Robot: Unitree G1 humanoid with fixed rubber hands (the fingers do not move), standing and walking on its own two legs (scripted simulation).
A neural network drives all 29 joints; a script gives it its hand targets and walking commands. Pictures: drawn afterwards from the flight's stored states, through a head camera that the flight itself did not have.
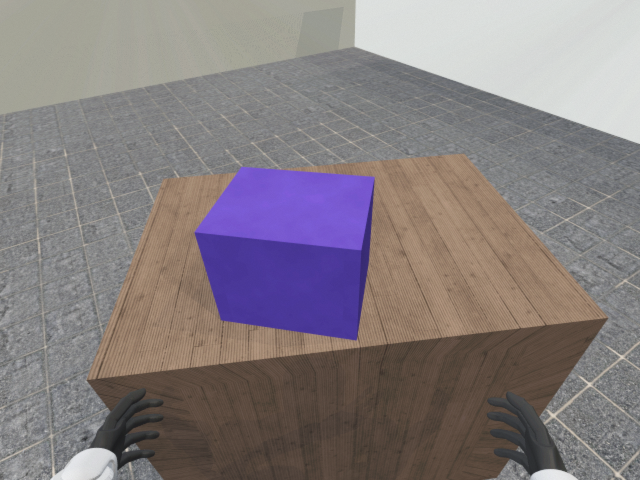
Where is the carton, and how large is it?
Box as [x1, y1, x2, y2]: [194, 167, 374, 340]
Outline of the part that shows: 241,167 194,232 221,319 356,340 368,263 374,177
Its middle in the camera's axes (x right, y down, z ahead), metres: -0.04 +0.01 +0.66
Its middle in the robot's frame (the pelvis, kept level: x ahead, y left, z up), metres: +0.48 +0.04 +0.05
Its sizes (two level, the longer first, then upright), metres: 0.236 0.190 0.195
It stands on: a pedestal, 0.72 m high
